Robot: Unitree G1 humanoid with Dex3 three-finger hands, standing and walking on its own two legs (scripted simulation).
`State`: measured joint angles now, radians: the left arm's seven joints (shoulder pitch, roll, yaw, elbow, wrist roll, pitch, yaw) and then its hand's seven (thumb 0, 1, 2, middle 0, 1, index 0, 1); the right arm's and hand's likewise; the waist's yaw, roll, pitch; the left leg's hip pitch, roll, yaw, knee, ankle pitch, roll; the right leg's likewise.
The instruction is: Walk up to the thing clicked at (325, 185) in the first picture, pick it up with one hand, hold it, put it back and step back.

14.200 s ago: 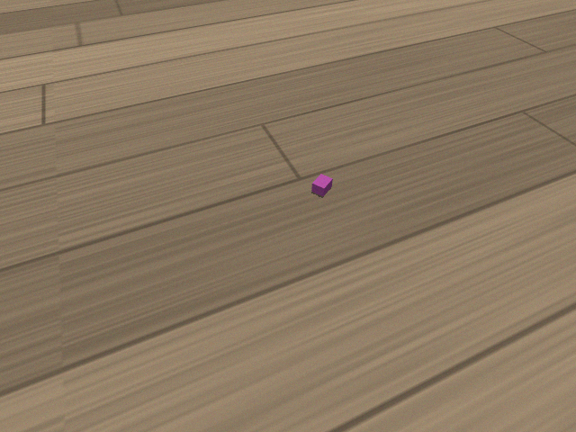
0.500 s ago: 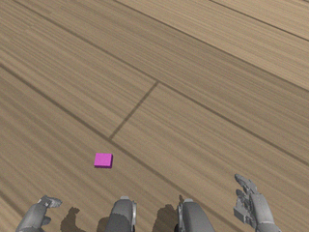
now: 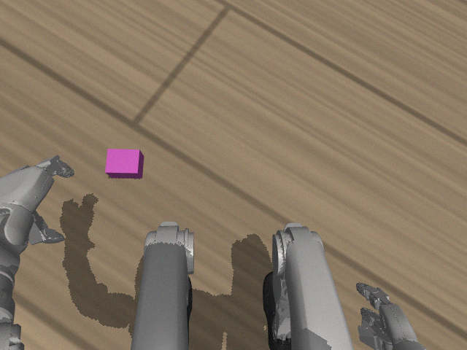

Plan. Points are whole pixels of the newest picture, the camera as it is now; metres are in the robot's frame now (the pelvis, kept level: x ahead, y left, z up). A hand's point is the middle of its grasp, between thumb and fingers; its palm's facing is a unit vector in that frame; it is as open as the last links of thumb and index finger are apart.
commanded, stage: rise first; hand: left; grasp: from above
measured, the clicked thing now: (125, 164) +0.51 +0.31 -0.41
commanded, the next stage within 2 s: none
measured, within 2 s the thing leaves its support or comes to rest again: neither
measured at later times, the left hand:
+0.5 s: hand (73, 182) +0.41 +0.35 -0.23, palm faces -0.48 -0.07 -0.87, open 12.3 cm
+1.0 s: hand (85, 172) +0.44 +0.35 -0.27, palm faces -0.47 -0.04 -0.88, open 12.3 cm
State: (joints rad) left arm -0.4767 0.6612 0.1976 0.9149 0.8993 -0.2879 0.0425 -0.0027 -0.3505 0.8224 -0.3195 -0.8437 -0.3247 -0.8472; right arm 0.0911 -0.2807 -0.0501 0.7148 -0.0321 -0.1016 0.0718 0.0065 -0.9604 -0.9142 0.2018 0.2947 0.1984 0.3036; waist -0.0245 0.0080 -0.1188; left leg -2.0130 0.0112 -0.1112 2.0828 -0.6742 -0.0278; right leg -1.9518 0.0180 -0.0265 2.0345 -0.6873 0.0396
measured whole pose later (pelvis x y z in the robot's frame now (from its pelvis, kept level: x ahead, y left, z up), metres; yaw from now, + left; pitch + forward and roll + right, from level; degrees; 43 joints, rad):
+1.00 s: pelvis +0.00 +0.01 -0.11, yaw -5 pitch +32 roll -11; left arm -0.89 0.93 0.20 1.42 1.36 -0.41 0.36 0.00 -0.20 0.74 -0.36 -0.68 -0.37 -0.68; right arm 0.08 -0.26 0.08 0.75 -0.19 0.02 0.13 0.00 -0.91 -0.90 0.20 0.29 0.20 0.30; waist -0.19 -0.05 -0.02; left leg -2.34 -0.01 -0.18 2.46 -0.69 -0.01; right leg -2.23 0.04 -0.07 2.35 -0.70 0.06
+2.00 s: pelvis +0.00 +0.02 -0.12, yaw -7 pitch +31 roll -13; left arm -0.93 1.00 0.20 1.45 1.35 -0.40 0.35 0.00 -0.28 0.80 -0.31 -0.78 -0.31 -0.78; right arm 0.10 -0.27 0.14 0.72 -0.19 0.01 0.16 0.00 -0.91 -0.90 0.20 0.30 0.20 0.30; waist -0.23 -0.06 0.02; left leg -2.36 -0.01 -0.21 2.49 -0.70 0.00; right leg -2.23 0.05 -0.09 2.35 -0.70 0.06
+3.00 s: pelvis -0.01 +0.02 -0.11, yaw -7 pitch +32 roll -13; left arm -0.93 0.97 0.17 1.40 1.35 -0.41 0.31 0.00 -0.28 0.80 -0.33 -0.76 -0.33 -0.77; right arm 0.11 -0.28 0.13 0.71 -0.16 0.02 0.15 0.00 -0.92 -0.90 0.20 0.30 0.20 0.30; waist -0.22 -0.05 0.00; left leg -2.35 -0.02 -0.20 2.47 -0.68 0.00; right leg -2.22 0.04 -0.09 2.34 -0.69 0.06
